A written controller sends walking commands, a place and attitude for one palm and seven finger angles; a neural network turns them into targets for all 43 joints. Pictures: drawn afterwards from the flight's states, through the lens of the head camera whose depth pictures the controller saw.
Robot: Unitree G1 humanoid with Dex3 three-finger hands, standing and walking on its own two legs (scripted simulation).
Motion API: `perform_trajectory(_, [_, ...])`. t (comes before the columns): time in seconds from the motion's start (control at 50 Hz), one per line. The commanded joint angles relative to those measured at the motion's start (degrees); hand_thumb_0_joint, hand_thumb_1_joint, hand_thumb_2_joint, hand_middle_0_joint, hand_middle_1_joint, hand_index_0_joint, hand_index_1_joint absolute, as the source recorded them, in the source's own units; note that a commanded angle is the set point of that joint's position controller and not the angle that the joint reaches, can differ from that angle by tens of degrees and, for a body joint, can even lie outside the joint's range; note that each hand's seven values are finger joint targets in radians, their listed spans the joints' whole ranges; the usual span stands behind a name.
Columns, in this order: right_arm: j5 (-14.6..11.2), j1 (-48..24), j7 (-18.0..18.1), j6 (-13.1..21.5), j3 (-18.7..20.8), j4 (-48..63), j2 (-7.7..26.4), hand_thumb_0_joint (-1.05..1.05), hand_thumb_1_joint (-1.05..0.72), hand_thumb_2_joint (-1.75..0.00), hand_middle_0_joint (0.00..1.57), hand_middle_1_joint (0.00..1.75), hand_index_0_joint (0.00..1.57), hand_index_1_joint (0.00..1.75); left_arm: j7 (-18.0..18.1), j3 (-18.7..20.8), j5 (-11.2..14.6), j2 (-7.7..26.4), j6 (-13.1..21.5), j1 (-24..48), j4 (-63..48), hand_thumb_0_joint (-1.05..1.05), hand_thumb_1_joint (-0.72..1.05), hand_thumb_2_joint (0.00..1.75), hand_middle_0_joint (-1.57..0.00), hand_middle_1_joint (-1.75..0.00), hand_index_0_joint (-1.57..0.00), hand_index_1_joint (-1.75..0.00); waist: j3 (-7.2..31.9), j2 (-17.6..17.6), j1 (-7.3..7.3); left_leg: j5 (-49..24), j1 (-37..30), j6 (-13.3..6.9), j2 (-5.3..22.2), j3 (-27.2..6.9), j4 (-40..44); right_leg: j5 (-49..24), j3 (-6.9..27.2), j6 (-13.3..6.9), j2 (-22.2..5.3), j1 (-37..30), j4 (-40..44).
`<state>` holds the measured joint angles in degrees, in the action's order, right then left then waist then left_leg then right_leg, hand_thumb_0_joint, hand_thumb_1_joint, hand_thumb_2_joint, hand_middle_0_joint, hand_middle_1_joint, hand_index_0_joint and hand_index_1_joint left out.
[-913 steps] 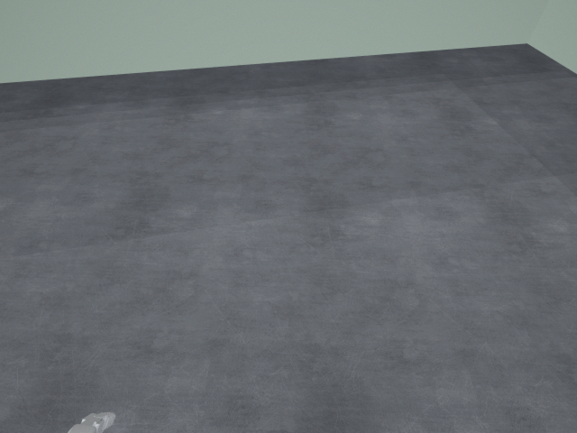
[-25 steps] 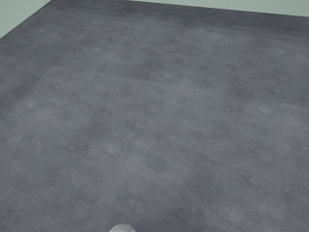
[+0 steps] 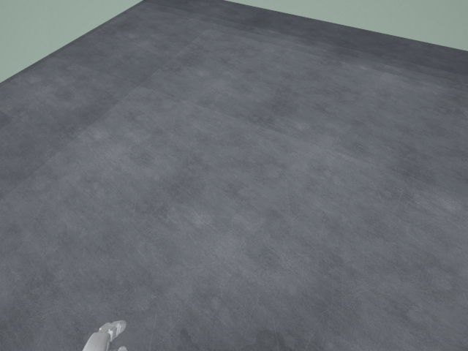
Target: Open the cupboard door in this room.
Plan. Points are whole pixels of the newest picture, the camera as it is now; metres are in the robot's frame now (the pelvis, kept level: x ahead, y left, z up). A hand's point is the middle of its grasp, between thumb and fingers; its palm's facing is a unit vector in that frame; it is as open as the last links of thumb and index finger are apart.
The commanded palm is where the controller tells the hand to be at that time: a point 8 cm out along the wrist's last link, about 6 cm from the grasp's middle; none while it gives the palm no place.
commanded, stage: turn or walk to find it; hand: left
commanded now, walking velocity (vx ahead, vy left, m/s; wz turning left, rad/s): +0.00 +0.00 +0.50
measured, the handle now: out of the picture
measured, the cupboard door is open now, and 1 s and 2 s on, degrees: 0 0 0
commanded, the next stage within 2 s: none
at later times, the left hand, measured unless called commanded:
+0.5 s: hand out of the picture -0.04 +0.22 -0.18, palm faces +0.32 -0.91 -0.24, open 7.4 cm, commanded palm none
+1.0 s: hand out of the picture -0.01 +0.20 -0.14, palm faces +0.50 -0.82 -0.29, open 7.3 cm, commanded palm none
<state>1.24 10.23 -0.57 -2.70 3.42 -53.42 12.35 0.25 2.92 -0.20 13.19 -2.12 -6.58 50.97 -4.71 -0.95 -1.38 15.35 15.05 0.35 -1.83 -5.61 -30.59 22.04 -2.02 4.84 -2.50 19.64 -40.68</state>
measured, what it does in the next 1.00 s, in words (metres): steps on the spot, turning left: right foot, then left foot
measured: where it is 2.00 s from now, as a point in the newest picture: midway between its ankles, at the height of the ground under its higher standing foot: outside the picture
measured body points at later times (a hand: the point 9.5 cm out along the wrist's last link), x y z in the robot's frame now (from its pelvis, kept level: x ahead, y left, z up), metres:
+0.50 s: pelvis -0.02 +0.01 -0.01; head +0.02 +0.04 +0.44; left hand -0.06 +0.27 -0.16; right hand +0.14 -0.22 -0.15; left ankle -0.06 +0.11 -0.74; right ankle +0.01 -0.12 -0.73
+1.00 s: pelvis -0.02 -0.03 +0.00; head +0.03 -0.05 +0.44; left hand -0.04 +0.24 -0.12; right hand +0.16 -0.23 -0.17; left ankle -0.09 +0.09 -0.68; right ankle +0.05 -0.11 -0.73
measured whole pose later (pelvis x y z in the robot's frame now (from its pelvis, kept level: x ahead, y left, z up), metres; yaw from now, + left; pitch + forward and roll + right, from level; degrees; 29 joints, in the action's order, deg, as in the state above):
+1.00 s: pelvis -0.02 -0.03 +0.00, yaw +31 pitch -1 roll +1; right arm 1.0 12.0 -0.7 -4.3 5.2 -54.8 14.4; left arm 0.7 2.0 -0.7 10.3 -0.4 -8.3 50.3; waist -4.6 -3.8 -1.7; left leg 26.4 24.7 1.0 -3.1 -5.2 -55.8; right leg 17.3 -6.4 -1.7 -2.9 15.6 -34.1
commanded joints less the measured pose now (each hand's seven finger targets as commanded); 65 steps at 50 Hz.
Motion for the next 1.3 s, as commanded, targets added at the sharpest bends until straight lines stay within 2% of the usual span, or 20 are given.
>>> perform_trajectory(0.0, [-0.9,0.6,0.4,1.5,2.6,5.1,6.2,0.00,-0.90,-0.90,0.20,0.30,0.20,0.30,1.4,2.6,-1.2,11.9,2.8,-10.9,-2.0,0.00,0.90,0.90,-0.20,-0.30,-0.20,-0.30,10.6,9.6,4.05,-0.5,13.9,-0.9,2.1,-4.2,-11.1,-14.5,12.4,-4.6,-14.1,-23.1,22.7])
perform_trajectory(0.02, [-0.7,0.2,0.4,1.3,2.4,6.5,5.3,0.00,-0.90,-0.90,0.20,0.30,0.20,0.30,1.5,2.9,-1.3,15.0,2.8,-10.7,-2.8,0.00,0.90,0.90,-0.20,-0.30,-0.20,-0.30,8.6,16.4,4.31,19.3,18.5,1.5,-2.7,1.3,-23.6,-23.7,21.9,-11.1,-25.8,-19.4,23.7])
perform_trajectory(0.06, [-0.2,-0.3,0.3,0.0,3.2,4.7,7.4,0.00,-0.90,-0.90,0.20,0.30,0.20,0.30,1.8,2.9,-0.8,11.8,2.6,-5.8,-4.0,0.00,0.90,0.90,-0.20,-0.30,-0.20,-0.30,4.4,13.3,2.66,15.8,16.7,0.9,1.0,-1.3,-37.9,-14.3,18.4,-13.8,-22.9,-8.1,25.4])
perform_trajectory(0.12, [0.1,3.6,-0.8,-0.5,2.8,1.8,5.9,0.00,-0.90,-0.90,0.20,0.30,0.20,0.30,1.7,1.6,-0.9,7.3,2.7,0.0,-5.2,0.00,0.90,0.90,-0.20,-0.30,-0.20,-0.30,2.7,9.3,-0.64,6.4,15.6,2.2,2.8,1.6,-41.5,-14.2,4.9,-10.7,-15.9,-5.9,23.6])
perform_trajectory(0.32, [-0.8,-3.3,-0.6,0.4,1.0,2.7,4.0,0.00,-0.90,-0.90,0.20,0.30,0.20,0.30,1.5,2.8,-1.6,11.1,2.3,-9.8,-0.5,0.00,0.90,0.90,-0.20,-0.30,-0.20,-0.30,6.7,12.8,4.60,12.7,10.0,3.2,3.7,8.7,-16.3,-32.4,-0.7,-12.9,-19.1,-16.9,17.8])
perform_trajectory(0.4, [-0.7,1.3,-0.3,1.3,0.9,1.6,4.9,0.00,-0.90,-0.90,0.20,0.30,0.20,0.30,1.2,3.2,-1.0,11.6,1.6,-8.2,0.0,0.00,0.90,0.90,-0.20,-0.30,-0.20,-0.30,8.5,11.7,1.67,1.5,-1.1,2.0,3.1,11.7,0.8,-29.9,-5.3,-8.9,-18.1,-12.6,10.6])
perform_trajectory(0.42, [-0.6,3.5,-0.4,1.9,1.4,1.1,6.8,0.00,-0.90,-0.90,0.20,0.30,0.20,0.30,1.1,3.1,-0.6,10.4,1.2,-7.6,0.0,0.00,0.90,0.90,-0.20,-0.30,-0.20,-0.30,9.6,5.4,0.08,-6.1,-8.8,1.1,5.2,8.6,8.4,-24.0,-7.4,-6.0,-16.0,-6.8,3.6])
perform_trajectory(0.44, [-0.1,5.0,-0.2,2.4,2.8,1.6,13.0,0.00,-0.90,-0.90,0.20,0.30,0.20,0.30,0.7,2.6,-0.2,6.8,0.8,-8.6,-1.9,0.00,0.90,0.90,-0.20,-0.30,-0.20,-0.30,9.8,-11.4,-0.77,-21.5,-16.9,-4.5,18.3,-9.2,10.9,-2.1,-10.4,-1.2,-8.3,8.2,-7.7])
perform_trajectory(0.46, [-0.2,8.3,0.1,1.9,3.6,0.7,16.6,0.00,-0.90,-0.90,0.20,0.30,0.20,0.30,0.7,1.3,-0.7,5.0,0.5,-4.5,-3.9,0.00,0.90,0.90,-0.20,-0.30,-0.20,-0.30,8.6,-16.0,-2.90,-33.3,-15.0,-10.6,26.0,-15.1,11.7,16.4,-7.0,-0.2,-5.3,13.1,-16.4])
perform_trajectory(0.5, [-0.1,6.8,1.4,2.0,3.1,-0.1,14.1,0.00,-0.90,-0.90,0.20,0.30,0.20,0.30,1.0,1.7,-0.5,5.5,-0.2,0.2,-3.2,0.00,0.90,0.90,-0.20,-0.30,-0.20,-0.30,6.4,-14.0,-2.70,-32.8,-11.6,-10.7,21.9,-12.8,10.6,10.8,-0.2,-0.4,-5.3,15.3,-23.9])
perform_trajectory(0.58, [-0.2,0.7,1.5,2.6,1.8,2.0,11.0,0.00,-0.90,-0.90,0.20,0.30,0.20,0.30,0.2,1.8,-0.4,5.9,0.3,-3.8,-0.4,0.00,0.90,0.90,-0.20,-0.30,-0.20,-0.30,6.9,-7.9,0.81,-34.4,-10.9,-8.7,15.3,-4.3,9.5,1.7,0.2,0.5,-4.3,12.4,-24.2])
perform_trajectory(0.72, [0.0,3.1,1.2,2.1,2.7,2.2,11.4,0.00,-0.90,-0.90,0.20,0.30,0.20,0.30,0.5,1.3,-0.2,5.4,0.4,0.1,-2.7,0.00,0.90,0.90,-0.20,-0.30,-0.20,-0.30,5.9,-7.8,-0.89,-30.7,-10.4,-10.2,15.4,-9.7,9.3,3.6,0.7,0.8,-2.3,9.7,-13.6])
perform_trajectory(0.84, [0.0,-0.9,1.0,1.3,3.2,3.7,11.2,0.00,-0.90,-0.90,0.20,0.30,0.20,0.30,0.8,1.3,0.1,5.5,1.4,-6.7,-1.9,0.00,0.90,0.90,-0.20,-0.30,-0.20,-0.30,7.3,-7.9,2.60,-24.6,-0.3,-7.6,11.8,-12.8,4.0,-5.3,-1.2,-0.6,0.8,-7.6,9.6])
perform_trajectory(0.86, [-0.3,-1.0,0.9,1.3,3.1,3.9,9.8,0.00,-0.90,-0.90,0.20,0.30,0.20,0.30,0.9,1.7,-0.2,7.0,2.0,-9.0,-1.4,0.00,0.90,0.90,-0.20,-0.30,-0.20,-0.30,8.1,-4.0,3.74,-16.8,5.0,-5.1,8.9,-11.4,0.3,-10.8,0.1,-1.0,-1.3,-14.9,17.3])
perform_trajectory(0.88, [-0.9,0.5,0.5,1.4,2.5,4.7,6.1,0.00,-0.90,-0.90,0.20,0.30,0.20,0.30,1.4,2.7,-1.1,11.7,2.7,-10.9,-1.4,0.00,0.90,0.90,-0.20,-0.30,-0.20,-0.30,9.3,9.5,4.24,0.1,14.9,-0.9,2.1,-4.4,-10.3,-11.6,12.5,-4.7,-13.9,-22.5,23.0])
perform_trajectory(0.9, [-0.6,-0.2,0.5,1.3,2.5,6.1,5.2,0.00,-0.90,-0.90,0.20,0.30,0.20,0.30,1.5,2.8,-1.2,14.5,2.5,-10.8,-2.3,0.00,0.90,0.90,-0.20,-0.30,-0.20,-0.30,7.2,17.2,4.53,19.0,18.9,1.3,-2.8,1.4,-22.8,-17.7,22.1,-11.2,-25.2,-17.8,24.7])
perform_trajectory(0.94, [0.0,0.0,0.2,-0.2,3.4,4.2,7.4,0.00,-0.90,-0.90,0.20,0.30,0.20,0.30,1.8,2.9,-0.7,11.3,2.4,-5.2,-3.9,0.00,0.90,0.90,-0.20,-0.30,-0.20,-0.30,3.0,12.7,2.42,14.6,16.6,0.7,1.0,-1.6,-37.9,-5.6,19.0,-13.2,-22.5,-5.9,27.5])
perform_trajectory(1.0, [0.5,4.0,-0.9,-0.6,2.8,1.5,6.1,0.00,-0.90,-0.90,0.20,0.30,0.20,0.30,1.4,1.7,-0.8,7.4,3.0,-1.2,-4.6,0.00,0.90,0.90,-0.20,-0.30,-0.20,-0.30,2.2,10.7,-0.23,4.8,16.6,2.4,3.3,1.7,-42.1,-4.0,5.9,-9.6,-16.0,-6.1,26.8])
perform_trajectory(1.18, [0.6,-3.5,-2.2,0.7,1.8,2.1,4.1,0.00,-0.90,-0.90,0.20,0.30,0.20,0.30,0.8,2.2,-1.3,8.2,5.2,-14.6,2.9,0.00,0.90,0.90,-0.20,-0.30,-0.20,-0.30,2.5,9.1,5.10,4.1,20.9,3.2,6.9,6.6,-27.1,1.7,2.3,-9.7,-18.9,-19.2,31.0])
perform_trajectory(1.28, [0.1,-7.0,-2.7,1.7,0.9,3.3,2.7,0.00,-0.90,-0.90,0.20,0.30,0.20,0.30,0.5,2.6,-1.9,9.0,5.4,-16.2,5.5,0.00,0.90,0.90,-0.20,-0.30,-0.20,-0.30,1.9,10.3,5.52,7.0,16.2,1.8,7.5,9.9,-14.4,1.2,-1.8,-10.2,-20.9,-18.2,30.3])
